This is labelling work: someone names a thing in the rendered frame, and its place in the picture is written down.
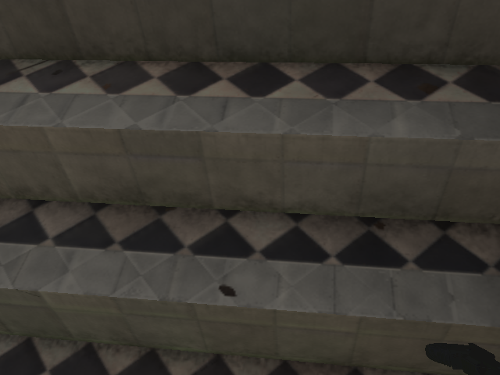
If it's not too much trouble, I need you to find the right robot hand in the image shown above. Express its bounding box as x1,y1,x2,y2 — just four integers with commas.
425,343,500,375

